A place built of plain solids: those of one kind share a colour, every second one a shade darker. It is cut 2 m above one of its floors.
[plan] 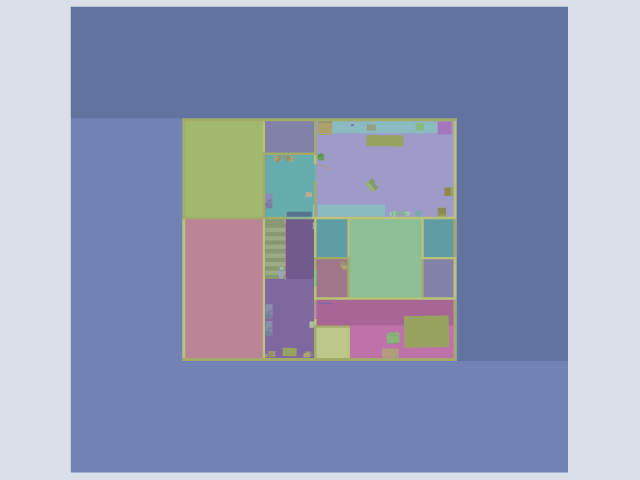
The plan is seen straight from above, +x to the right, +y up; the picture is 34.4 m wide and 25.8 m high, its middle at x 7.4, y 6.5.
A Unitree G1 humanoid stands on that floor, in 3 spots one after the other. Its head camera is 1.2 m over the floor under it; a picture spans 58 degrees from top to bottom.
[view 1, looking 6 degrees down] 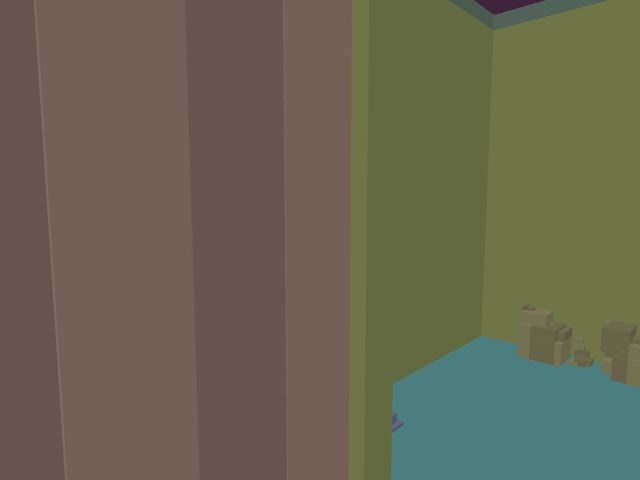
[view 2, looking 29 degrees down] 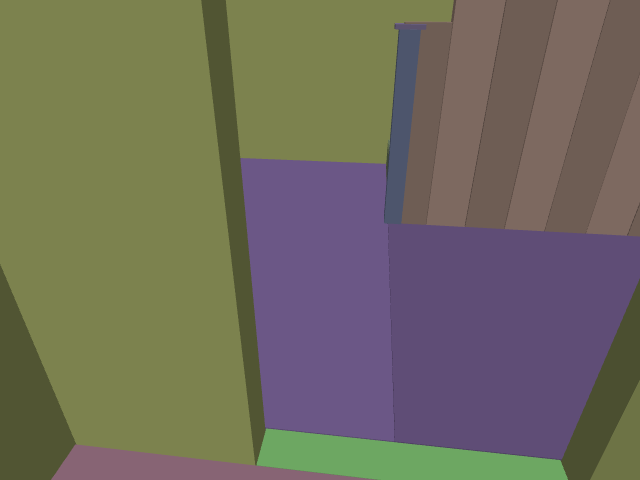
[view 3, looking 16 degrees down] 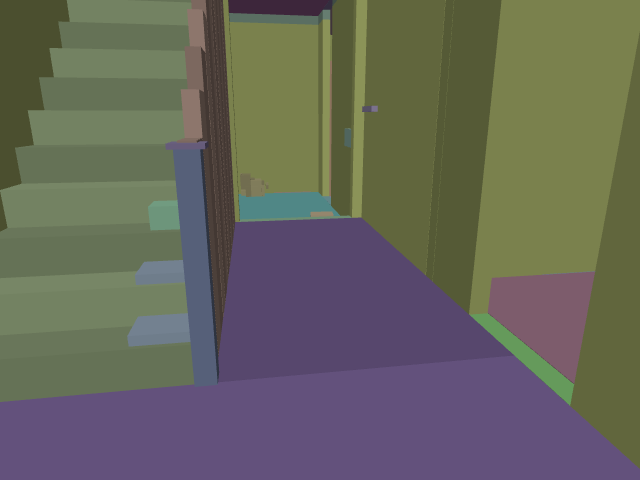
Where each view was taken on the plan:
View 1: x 6.29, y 6.75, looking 134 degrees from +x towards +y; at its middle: stair_pan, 1.05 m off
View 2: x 7.97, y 4.28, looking -173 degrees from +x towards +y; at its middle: floor_zaguan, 2.48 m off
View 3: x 5.77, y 2.58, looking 81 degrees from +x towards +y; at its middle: floor_zaguan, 4.35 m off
